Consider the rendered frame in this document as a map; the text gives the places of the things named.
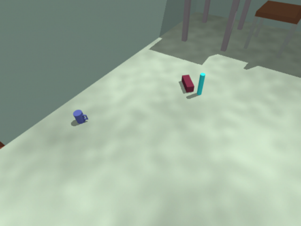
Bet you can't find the chair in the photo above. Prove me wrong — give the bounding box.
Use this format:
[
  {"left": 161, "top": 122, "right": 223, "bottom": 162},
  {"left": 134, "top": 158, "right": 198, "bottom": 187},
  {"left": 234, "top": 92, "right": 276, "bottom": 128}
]
[{"left": 244, "top": 0, "right": 301, "bottom": 58}]

